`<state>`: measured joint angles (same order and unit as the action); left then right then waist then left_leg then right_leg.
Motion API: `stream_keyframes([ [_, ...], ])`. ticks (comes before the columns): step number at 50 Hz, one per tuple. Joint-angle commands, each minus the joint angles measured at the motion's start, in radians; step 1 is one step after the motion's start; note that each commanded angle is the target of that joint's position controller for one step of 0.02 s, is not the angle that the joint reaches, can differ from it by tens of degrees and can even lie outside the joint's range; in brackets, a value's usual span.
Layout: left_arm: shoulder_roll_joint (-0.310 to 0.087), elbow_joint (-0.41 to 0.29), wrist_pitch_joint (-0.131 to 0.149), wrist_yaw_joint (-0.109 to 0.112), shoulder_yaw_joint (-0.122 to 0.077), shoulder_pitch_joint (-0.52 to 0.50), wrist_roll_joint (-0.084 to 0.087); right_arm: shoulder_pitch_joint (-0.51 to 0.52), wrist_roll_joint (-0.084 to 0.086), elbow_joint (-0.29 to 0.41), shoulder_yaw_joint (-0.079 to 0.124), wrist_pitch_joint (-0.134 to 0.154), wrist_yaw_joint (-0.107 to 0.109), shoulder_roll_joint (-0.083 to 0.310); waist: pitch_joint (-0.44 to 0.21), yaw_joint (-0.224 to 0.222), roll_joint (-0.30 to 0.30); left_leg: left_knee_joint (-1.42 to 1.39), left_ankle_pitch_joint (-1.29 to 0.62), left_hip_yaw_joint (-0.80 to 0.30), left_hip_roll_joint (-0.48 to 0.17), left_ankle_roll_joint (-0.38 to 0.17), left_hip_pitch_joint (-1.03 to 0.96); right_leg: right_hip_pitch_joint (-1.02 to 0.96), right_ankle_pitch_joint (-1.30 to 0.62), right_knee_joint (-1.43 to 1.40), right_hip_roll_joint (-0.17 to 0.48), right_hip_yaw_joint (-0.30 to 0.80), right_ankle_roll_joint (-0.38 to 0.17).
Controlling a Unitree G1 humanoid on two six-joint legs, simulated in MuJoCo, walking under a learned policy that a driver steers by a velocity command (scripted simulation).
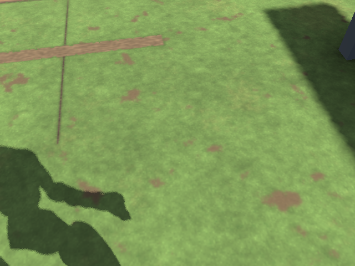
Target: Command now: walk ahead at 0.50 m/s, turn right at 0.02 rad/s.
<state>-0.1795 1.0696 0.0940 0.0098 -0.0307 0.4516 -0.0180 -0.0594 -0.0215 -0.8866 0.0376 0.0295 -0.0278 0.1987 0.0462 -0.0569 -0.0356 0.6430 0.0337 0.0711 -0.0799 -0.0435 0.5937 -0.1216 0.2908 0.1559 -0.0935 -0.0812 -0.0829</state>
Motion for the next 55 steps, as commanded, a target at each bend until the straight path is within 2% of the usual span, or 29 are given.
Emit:
stream_keyframes([
  [1, -0.151, -0.010, 0.004, 0.013, -0.025, 0.044, -0.007, 0.070, 0.001, 0.081, 0.012, 0.025, 0.004, 0.070, 0.063, 0.031, 0.105, -0.068, 0.067, 0.022, 0.041, -0.045, 0.000, -0.024, -0.765, 0.066, 0.314, 0.093, -0.104],
  [3, -0.171, -0.012, 0.002, 0.016, -0.030, 0.010, -0.012, -0.077, 0.000, 0.038, 0.027, 0.034, 0.017, 0.098, -0.015, 0.100, 0.117, -0.105, 0.145, 0.043, 0.104, -0.085, -0.190, -0.028, -1.013, 0.245, 0.309, 0.072, -0.082],
  [4, -0.173, -0.016, -0.002, 0.014, -0.030, -0.012, -0.008, -0.245, -0.006, -0.020, 0.040, 0.044, 0.026, 0.115, -0.099, 0.173, 0.090, -0.175, 0.096, 0.051, 0.123, -0.109, -0.386, 0.025, -0.989, 0.436, 0.275, 0.044, -0.064],
  [5, -0.147, -0.041, -0.001, 0.009, -0.020, -0.012, 0.004, -0.421, -0.031, -0.064, 0.061, 0.051, 0.037, 0.183, -0.213, 0.230, 0.025, -0.187, 0.147, -0.119, -0.035, -0.156, -0.656, 0.226, -0.698, 0.710, 0.230, 0.018, -0.047],
  [6, -0.040, -0.060, -0.002, -0.006, -0.002, 0.113, 0.046, -0.481, -0.044, -0.069, 0.089, 0.050, 0.035, 0.293, -0.336, 0.171, -0.213, -0.286, 0.212, -0.644, -0.344, -0.314, -0.934, 0.606, 0.051, 1.125, 0.023, -0.019, 0.002],
  [7, -0.138, -0.057, -0.003, -0.005, -0.027, 0.041, 0.017, -0.377, 0.001, -0.058, 0.081, 0.035, 0.024, 0.247, -0.304, 0.154, -0.083, -0.383, 0.282, -0.745, -0.317, -0.304, -0.858, 0.707, 0.180, 1.217, 0.035, 0.140, -0.017],
  [8, -0.144, -0.090, -0.001, -0.007, -0.033, -0.046, 0.012, -0.258, 0.011, -0.036, 0.064, 0.034, 0.022, 0.192, -0.138, 0.111, -0.041, -0.395, 0.298, -0.564, -0.289, -0.269, -0.706, 0.755, 0.100, 1.199, 0.095, 0.142, -0.022],
  [9, -0.131, -0.100, 0.003, -0.011, -0.030, -0.092, 0.010, -0.212, 0.007, -0.033, 0.046, 0.041, 0.017, 0.124, -0.068, 0.095, 0.019, -0.434, 0.222, -0.461, -0.246, -0.238, -0.587, 0.732, 0.037, 1.139, 0.131, 0.139, -0.023],
  [11, -0.090, -0.096, -0.019, -0.019, -0.027, -0.076, -0.012, -0.205, 0.008, -0.062, 0.023, 0.055, 0.024, 0.061, -0.014, 0.036, -0.008, -0.476, 0.100, -0.299, -0.159, -0.170, -0.442, 0.635, -0.008, 1.029, 0.175, 0.132, -0.006],
  [12, -0.073, -0.089, -0.032, -0.025, -0.025, -0.061, -0.017, -0.228, 0.007, -0.075, 0.020, 0.063, 0.027, 0.061, -0.019, 0.027, -0.018, -0.484, 0.054, -0.265, -0.146, -0.166, -0.422, 0.607, -0.016, 1.006, 0.175, 0.123, 0.003],
  [14, -0.065, -0.100, -0.047, -0.032, -0.024, -0.085, -0.020, -0.277, 0.011, -0.097, 0.026, 0.076, 0.028, 0.094, -0.012, 0.019, -0.014, -0.503, -0.013, -0.221, -0.132, -0.174, -0.416, 0.632, -0.040, 0.965, 0.184, 0.101, 0.023],
  [17, -0.080, -0.150, -0.057, -0.037, -0.024, -0.222, -0.018, -0.325, 0.012, -0.108, 0.027, 0.078, 0.027, 0.116, 0.030, 0.039, -0.012, -0.548, -0.001, -0.185, -0.120, -0.176, -0.442, 0.742, -0.139, 0.851, 0.213, 0.075, 0.054],
  [22, -0.066, -0.213, -0.053, -0.041, -0.011, -0.406, -0.005, -0.404, 0.013, -0.126, 0.021, 0.076, 0.027, 0.111, 0.050, 0.089, -0.022, -0.546, -0.114, -0.123, -0.094, -0.154, -0.522, 0.764, -0.271, 0.592, 0.197, 0.031, 0.073],
  [27, -0.077, -0.258, -0.043, -0.038, -0.009, -0.510, -0.004, -0.466, 0.001, -0.152, 0.021, 0.070, 0.037, 0.117, 0.061, 0.117, -0.038, -0.487, -0.247, -0.108, -0.132, -0.155, -0.667, 0.758, -0.251, 0.453, 0.162, 0.011, 0.040],
  [30, -0.097, -0.256, -0.029, -0.033, -0.019, -0.460, -0.005, -0.431, -0.004, -0.154, 0.027, 0.066, 0.045, 0.138, 0.040, 0.075, -0.047, -0.383, -0.470, -0.089, -0.153, -0.133, -0.709, 0.644, -0.146, 0.388, 0.122, -0.002, -0.006],
  [31, -0.110, -0.230, -0.023, -0.026, -0.028, -0.373, -0.006, -0.415, -0.005, -0.154, 0.030, 0.063, 0.046, 0.148, -0.003, 0.036, -0.050, -0.282, -0.597, -0.076, -0.145, -0.120, -0.705, 0.533, -0.119, 0.361, 0.088, -0.016, -0.025],
  [32, -0.127, -0.174, -0.014, -0.018, -0.040, -0.210, -0.013, -0.395, 0.000, -0.151, 0.029, 0.059, 0.044, 0.146, -0.084, -0.035, -0.018, -0.099, -0.620, -0.041, -0.106, -0.100, -0.659, 0.338, -0.161, 0.294, 0.061, -0.031, -0.050],
  [33, -0.191, -0.127, -0.004, -0.006, -0.062, -0.027, -0.037, -0.388, 0.009, -0.126, 0.019, 0.060, 0.041, 0.121, -0.201, -0.095, 0.042, 0.159, -0.380, -0.012, -0.063, -0.079, -0.472, 0.070, -0.118, 0.289, 0.198, 0.118, -0.097],
  [34, -0.308, -0.116, -0.007, -0.004, -0.092, 0.069, -0.050, -0.499, 0.052, -0.098, -0.002, 0.060, 0.028, 0.018, -0.342, -0.062, 0.284, 0.566, 0.255, 0.045, 0.120, -0.026, -0.100, -0.228, -0.029, 0.202, 0.508, 0.614, -0.242],
  [35, -0.267, -0.124, -0.024, -0.012, -0.086, -0.008, -0.009, -0.446, 0.023, -0.108, 0.025, 0.058, 0.032, 0.115, -0.322, -0.047, 0.169, 0.672, 0.459, -0.108, 0.125, -0.044, 0.001, -0.160, 0.001, 0.109, 0.498, 0.739, -0.237],
  [36, -0.217, -0.144, -0.026, -0.015, -0.070, -0.128, 0.003, -0.363, 0.016, -0.081, 0.031, 0.058, 0.029, 0.120, -0.161, -0.001, 0.119, 0.674, 0.379, -0.122, 0.066, -0.051, 0.050, -0.014, 0.016, 0.103, 0.463, 0.562, -0.207],
  [37, -0.151, -0.151, -0.019, -0.019, -0.053, -0.186, 0.001, -0.318, 0.015, -0.072, 0.027, 0.063, 0.025, 0.104, -0.086, 0.019, 0.071, 0.617, 0.309, -0.121, 0.030, -0.052, 0.027, 0.112, -0.052, 0.061, 0.419, 0.458, -0.179],
  [39, -0.092, -0.130, -0.006, -0.013, -0.033, -0.207, 0.006, -0.326, -0.009, -0.077, 0.025, 0.041, 0.017, 0.073, -0.023, 0.077, 0.096, 0.511, 0.256, -0.115, -0.013, -0.036, -0.064, 0.263, -0.156, 0.011, 0.331, 0.303, -0.115],
  [40, -0.089, -0.118, 0.001, -0.011, -0.031, -0.186, 0.005, -0.339, -0.015, -0.084, 0.023, 0.029, 0.010, 0.058, -0.027, 0.086, 0.103, 0.493, 0.245, -0.107, -0.013, -0.027, -0.093, 0.283, -0.199, 0.001, 0.319, 0.271, -0.112],
  [42, -0.115, -0.095, 0.014, -0.009, -0.035, -0.135, 0.009, -0.314, -0.018, -0.073, 0.024, 0.014, 0.001, 0.054, -0.019, 0.096, 0.093, 0.461, 0.213, -0.087, -0.019, -0.009, -0.067, 0.284, -0.274, -0.018, 0.305, 0.228, -0.124],
  [44, -0.135, -0.084, 0.018, -0.009, -0.038, -0.100, 0.009, -0.230, -0.017, -0.044, 0.024, 0.005, -0.002, 0.062, 0.008, 0.087, 0.085, 0.401, 0.148, -0.072, -0.038, 0.010, 0.006, 0.269, -0.274, -0.048, 0.299, 0.203, -0.130],
  [47, -0.134, -0.073, 0.016, -0.009, -0.034, -0.051, 0.006, -0.115, -0.006, -0.007, 0.020, 0.002, -0.005, 0.066, 0.035, 0.060, 0.084, 0.280, 0.056, -0.063, -0.042, 0.025, 0.082, 0.217, -0.310, -0.067, 0.288, 0.147, -0.118],
  [50, -0.130, -0.063, 0.020, -0.005, -0.030, -0.015, 0.002, -0.028, 0.003, 0.022, 0.010, 0.006, -0.008, 0.051, 0.051, 0.036, 0.089, 0.145, -0.023, -0.056, -0.011, 0.015, 0.070, 0.183, -0.367, -0.071, 0.281, 0.072, -0.092],
  [55, -0.127, -0.038, 0.018, 0.012, -0.026, 0.042, -0.005, 0.079, -0.004, 0.071, 0.002, 0.014, -0.011, 0.049, 0.075, 0.009, 0.091, -0.004, -0.017, 0.003, 0.022, -0.035, 0.059, 0.044, -0.527, -0.023, 0.321, -0.015, -0.075],
])
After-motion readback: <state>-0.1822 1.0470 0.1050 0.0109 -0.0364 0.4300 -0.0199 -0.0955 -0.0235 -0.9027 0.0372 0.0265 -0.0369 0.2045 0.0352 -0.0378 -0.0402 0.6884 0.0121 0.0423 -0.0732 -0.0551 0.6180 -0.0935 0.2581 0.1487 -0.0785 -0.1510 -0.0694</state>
